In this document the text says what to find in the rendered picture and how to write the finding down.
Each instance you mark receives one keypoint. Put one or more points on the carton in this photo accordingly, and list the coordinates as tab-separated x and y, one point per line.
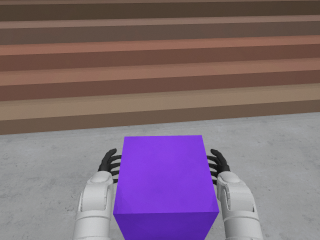
165	189

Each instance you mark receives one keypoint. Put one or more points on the robot right forearm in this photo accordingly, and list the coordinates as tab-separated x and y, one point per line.
239	212

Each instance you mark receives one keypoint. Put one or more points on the robot right hand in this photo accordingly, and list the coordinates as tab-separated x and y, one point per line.
220	166

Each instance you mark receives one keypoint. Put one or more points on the robot left hand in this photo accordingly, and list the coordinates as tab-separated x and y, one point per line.
106	163

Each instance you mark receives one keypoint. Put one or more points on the robot left forearm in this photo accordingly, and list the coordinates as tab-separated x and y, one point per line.
94	209

